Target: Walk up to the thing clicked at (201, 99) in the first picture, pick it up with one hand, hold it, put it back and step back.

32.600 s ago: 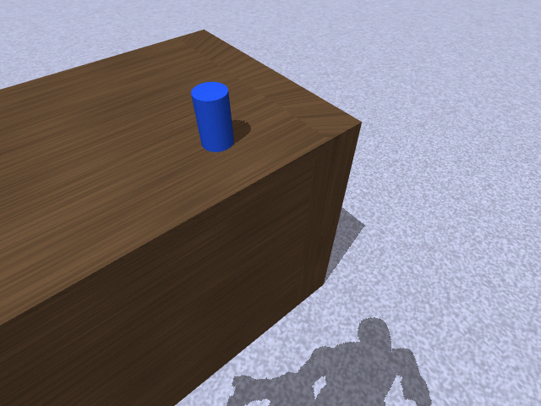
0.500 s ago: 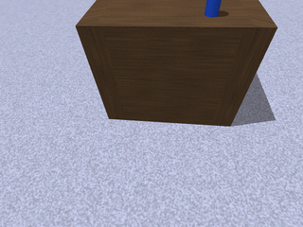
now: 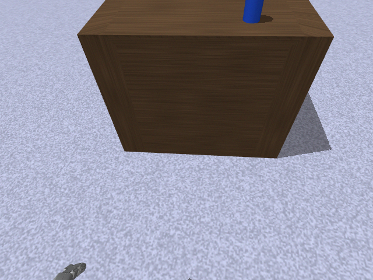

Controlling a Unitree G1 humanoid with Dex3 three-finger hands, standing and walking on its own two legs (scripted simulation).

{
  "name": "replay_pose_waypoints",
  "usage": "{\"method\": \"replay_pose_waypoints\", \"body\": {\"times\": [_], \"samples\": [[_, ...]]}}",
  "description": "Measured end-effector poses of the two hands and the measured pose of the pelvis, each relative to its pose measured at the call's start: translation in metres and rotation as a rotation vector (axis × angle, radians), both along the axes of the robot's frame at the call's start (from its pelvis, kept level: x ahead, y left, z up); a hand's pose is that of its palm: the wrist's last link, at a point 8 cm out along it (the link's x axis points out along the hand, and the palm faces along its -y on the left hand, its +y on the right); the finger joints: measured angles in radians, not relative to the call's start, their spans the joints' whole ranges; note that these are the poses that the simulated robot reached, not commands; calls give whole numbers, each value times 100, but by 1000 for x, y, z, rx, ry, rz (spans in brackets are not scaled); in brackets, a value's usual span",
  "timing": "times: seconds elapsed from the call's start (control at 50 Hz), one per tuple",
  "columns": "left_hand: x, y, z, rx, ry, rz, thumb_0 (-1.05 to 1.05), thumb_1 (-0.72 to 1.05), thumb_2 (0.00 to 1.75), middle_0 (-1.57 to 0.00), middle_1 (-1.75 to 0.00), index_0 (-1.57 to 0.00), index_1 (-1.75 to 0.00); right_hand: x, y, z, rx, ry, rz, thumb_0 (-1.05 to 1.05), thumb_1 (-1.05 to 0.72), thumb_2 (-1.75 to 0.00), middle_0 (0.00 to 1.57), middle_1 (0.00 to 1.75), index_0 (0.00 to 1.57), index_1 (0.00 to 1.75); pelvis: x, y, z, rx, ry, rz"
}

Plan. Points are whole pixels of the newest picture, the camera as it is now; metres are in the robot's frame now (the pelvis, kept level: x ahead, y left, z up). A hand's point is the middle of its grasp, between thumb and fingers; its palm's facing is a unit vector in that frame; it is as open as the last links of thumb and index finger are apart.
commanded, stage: step back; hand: right
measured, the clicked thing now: (253, 4) +1.09 -0.24 +0.10
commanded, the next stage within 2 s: stand in 0.14 s
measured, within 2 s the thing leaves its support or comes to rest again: neither
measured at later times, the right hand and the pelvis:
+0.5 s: hand out of the picture +0.13 -0.25 -0.13, palm faces -0.02 +0.94 -0.33, open 7.3 cm; pelvis +0.02 +0.00 +0.02, yaw +0 degrees
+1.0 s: hand out of the picture +0.05 -0.27 -0.14, palm faces -0.04 +0.95 -0.31, open 7.3 cm; pelvis +0.00 -0.02 +0.02, yaw +0 degrees
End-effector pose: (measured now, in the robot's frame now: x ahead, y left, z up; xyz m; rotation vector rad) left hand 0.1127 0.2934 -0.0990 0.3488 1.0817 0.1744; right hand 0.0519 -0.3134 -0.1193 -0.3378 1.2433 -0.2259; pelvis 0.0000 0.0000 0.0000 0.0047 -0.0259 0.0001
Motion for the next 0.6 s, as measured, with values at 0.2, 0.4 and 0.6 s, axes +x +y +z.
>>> {"method": "replay_pose_waypoints", "body": {"times": [0.2,0.4,0.6], "samples": [[6,19,-9,-17,64,49,1,91,89,-21,-30,-21,-30,14,23,10,8,33,6,1,-91,-90,20,30,21,30,17,9,7,-1,-1,-1],[-3,4,-3,-36,109,47,1,91,89,-21,-30,-21,-30,61,24,22,31,-74,30,1,-91,-90,20,30,21,30,23,4,18,-3,-22,5],[-17,-5,7,-25,93,55,1,91,89,-21,-30,-21,-30,73,19,28,55,-125,54,1,-91,-90,20,30,21,30,14,-6,23,2,-37,7]]}}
